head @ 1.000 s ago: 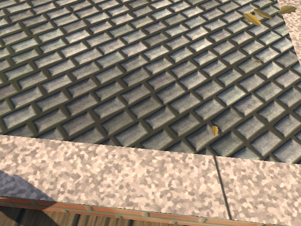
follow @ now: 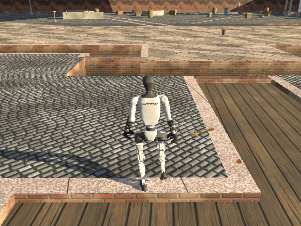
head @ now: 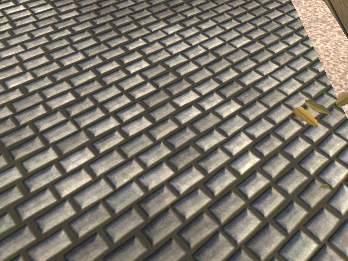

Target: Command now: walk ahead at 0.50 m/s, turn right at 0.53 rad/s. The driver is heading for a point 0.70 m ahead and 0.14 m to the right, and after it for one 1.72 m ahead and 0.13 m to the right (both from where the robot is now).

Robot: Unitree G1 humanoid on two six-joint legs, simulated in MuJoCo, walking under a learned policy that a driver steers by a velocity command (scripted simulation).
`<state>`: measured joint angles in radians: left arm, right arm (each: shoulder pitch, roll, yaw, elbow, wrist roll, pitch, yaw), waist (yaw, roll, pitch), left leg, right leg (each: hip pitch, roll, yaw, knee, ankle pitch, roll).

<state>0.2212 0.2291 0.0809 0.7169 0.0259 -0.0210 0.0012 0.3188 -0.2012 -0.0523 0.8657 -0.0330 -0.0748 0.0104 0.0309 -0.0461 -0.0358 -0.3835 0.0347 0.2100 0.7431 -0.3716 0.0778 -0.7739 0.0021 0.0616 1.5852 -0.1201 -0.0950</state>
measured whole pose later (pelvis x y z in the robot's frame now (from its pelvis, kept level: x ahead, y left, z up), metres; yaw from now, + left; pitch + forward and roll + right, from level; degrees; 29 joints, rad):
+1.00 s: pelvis +0.55 -0.06 +0.02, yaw -28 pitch +0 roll +0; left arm 0.29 0.29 0.05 0.77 0.04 -0.04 0.00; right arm 0.23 -0.24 -0.04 0.75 -0.01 -0.06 0.01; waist 0.01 -0.04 0.06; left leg -0.34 -0.05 0.03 0.47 -0.12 0.06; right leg -0.39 0.07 0.06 1.16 -0.39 -0.03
